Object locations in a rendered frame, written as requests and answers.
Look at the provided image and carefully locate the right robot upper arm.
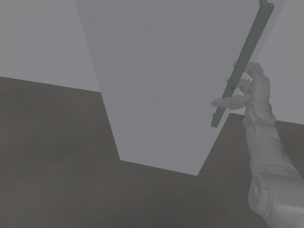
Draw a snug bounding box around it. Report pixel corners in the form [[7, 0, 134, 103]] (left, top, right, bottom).
[[248, 172, 304, 228]]

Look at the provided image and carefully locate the fridge door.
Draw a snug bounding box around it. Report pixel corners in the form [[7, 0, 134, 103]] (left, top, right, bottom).
[[74, 0, 286, 176]]

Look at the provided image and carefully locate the robot right hand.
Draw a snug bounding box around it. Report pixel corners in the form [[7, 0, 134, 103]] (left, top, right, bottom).
[[211, 61, 271, 111]]

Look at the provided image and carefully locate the handle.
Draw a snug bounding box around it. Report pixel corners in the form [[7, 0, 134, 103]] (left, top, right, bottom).
[[211, 0, 275, 128]]

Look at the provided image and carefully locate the right robot forearm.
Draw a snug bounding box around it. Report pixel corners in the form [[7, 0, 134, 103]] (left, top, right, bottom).
[[242, 100, 304, 181]]

